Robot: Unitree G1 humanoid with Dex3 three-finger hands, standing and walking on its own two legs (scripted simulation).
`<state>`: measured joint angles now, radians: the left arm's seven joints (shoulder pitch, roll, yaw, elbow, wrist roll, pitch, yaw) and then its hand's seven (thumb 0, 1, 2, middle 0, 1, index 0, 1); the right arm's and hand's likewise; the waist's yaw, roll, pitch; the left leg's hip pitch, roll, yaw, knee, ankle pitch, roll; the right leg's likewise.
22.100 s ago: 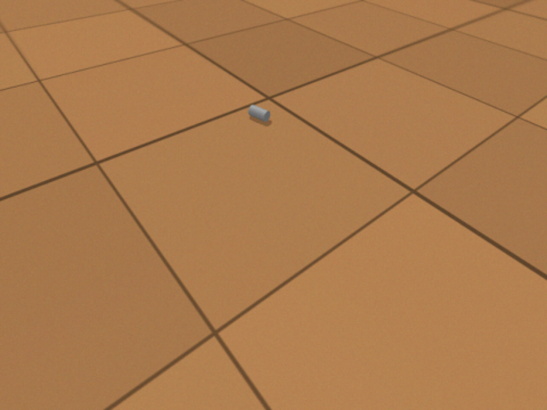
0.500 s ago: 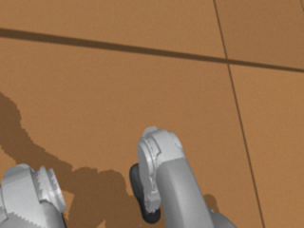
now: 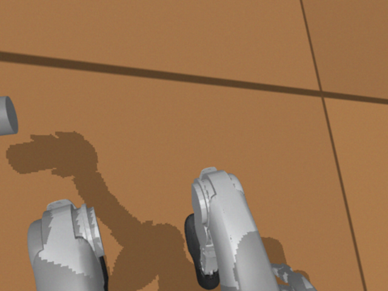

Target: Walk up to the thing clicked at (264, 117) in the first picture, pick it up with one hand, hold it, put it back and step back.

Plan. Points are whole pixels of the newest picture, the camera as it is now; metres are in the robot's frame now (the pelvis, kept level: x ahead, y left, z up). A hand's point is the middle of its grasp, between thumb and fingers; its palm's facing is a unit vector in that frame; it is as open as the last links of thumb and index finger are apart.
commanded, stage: settle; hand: left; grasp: from above
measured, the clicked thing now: out of the picture +0.49 +0.34 -0.17
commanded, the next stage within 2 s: lift in 0.02 s
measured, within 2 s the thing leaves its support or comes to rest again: neither
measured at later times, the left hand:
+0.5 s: hand out of the picture +0.45 +0.34 -0.07, palm faces -0.45 -0.09 -0.89, open 9.9 cm
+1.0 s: hand out of the picture +0.38 +0.32 +0.11, palm faces -0.40 -0.13 -0.91, open 9.9 cm
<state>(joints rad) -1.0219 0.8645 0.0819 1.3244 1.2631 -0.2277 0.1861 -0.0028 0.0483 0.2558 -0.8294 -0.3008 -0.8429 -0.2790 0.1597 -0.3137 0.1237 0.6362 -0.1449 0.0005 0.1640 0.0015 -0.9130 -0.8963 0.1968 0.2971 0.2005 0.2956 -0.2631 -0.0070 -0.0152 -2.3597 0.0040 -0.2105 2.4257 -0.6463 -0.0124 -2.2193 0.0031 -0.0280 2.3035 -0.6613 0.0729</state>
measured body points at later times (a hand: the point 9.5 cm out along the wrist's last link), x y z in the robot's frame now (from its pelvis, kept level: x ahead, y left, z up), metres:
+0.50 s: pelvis +0.00 +0.00 +0.04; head +0.21 +0.08 +0.43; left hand +0.47 +0.34 -0.02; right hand +0.07 -0.27 -0.06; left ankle +0.08 +0.13 -0.29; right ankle +0.11 -0.15 -0.29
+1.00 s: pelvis +0.00 +0.00 +0.18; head +0.15 +0.05 +0.60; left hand +0.39 +0.32 +0.16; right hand +0.16 -0.25 +0.07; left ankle +0.08 +0.13 -0.29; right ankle +0.11 -0.15 -0.29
